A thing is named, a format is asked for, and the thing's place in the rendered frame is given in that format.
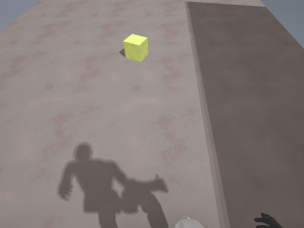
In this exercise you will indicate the robot right thigh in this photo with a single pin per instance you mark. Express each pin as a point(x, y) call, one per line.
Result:
point(188, 223)

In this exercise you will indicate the robot right hand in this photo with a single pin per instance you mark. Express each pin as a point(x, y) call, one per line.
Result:
point(268, 220)

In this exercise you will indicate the carton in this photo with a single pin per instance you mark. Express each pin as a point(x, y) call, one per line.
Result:
point(135, 47)

